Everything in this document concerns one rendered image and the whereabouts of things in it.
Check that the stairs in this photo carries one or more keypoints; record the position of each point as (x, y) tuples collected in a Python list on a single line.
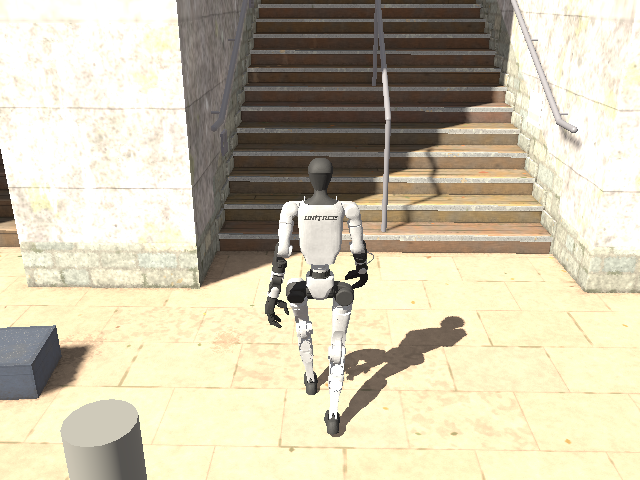
[(399, 222), (8, 231)]

